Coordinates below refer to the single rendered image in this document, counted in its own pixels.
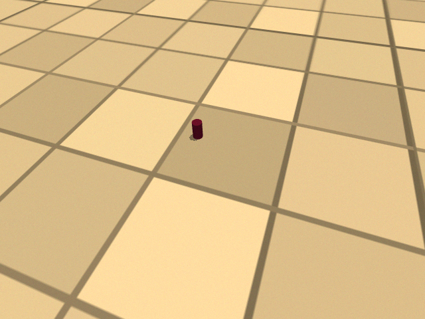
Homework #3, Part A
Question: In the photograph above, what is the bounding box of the can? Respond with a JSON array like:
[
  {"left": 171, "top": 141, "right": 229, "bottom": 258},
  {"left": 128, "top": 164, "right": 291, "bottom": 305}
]
[{"left": 192, "top": 119, "right": 203, "bottom": 140}]

